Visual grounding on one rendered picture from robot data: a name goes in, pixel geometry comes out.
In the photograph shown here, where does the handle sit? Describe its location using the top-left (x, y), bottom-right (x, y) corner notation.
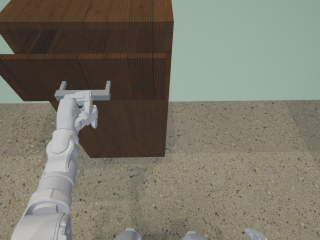
top-left (54, 80), bottom-right (111, 101)

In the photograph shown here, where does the robot right hand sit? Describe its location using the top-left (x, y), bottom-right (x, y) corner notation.
top-left (245, 227), bottom-right (267, 240)

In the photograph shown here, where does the robot left upper arm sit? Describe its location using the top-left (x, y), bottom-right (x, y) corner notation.
top-left (13, 212), bottom-right (72, 240)

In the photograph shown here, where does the robot shin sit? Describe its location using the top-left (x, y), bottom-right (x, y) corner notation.
top-left (125, 228), bottom-right (135, 232)
top-left (186, 231), bottom-right (196, 235)

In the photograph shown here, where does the cabinet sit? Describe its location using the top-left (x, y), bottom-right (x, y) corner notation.
top-left (0, 0), bottom-right (174, 158)

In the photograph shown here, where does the robot left shin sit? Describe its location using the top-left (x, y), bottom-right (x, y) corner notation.
top-left (125, 228), bottom-right (135, 232)

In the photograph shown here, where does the robot right shin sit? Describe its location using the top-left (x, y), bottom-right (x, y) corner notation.
top-left (186, 231), bottom-right (196, 235)

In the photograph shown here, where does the drawer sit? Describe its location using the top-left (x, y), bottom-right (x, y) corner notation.
top-left (0, 29), bottom-right (166, 102)

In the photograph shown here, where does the robot left hand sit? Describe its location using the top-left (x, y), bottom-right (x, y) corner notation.
top-left (56, 90), bottom-right (98, 135)

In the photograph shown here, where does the robot left forearm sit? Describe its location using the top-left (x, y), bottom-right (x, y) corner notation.
top-left (10, 128), bottom-right (79, 240)

